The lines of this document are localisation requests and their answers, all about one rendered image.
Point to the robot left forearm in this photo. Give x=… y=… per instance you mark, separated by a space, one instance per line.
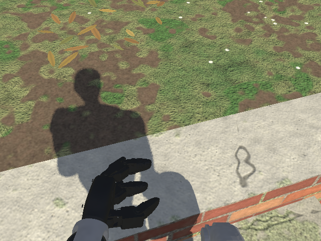
x=89 y=230

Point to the right robot thigh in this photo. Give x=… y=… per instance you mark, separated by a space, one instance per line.
x=221 y=231

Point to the left robot hand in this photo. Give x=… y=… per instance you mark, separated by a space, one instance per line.
x=108 y=189

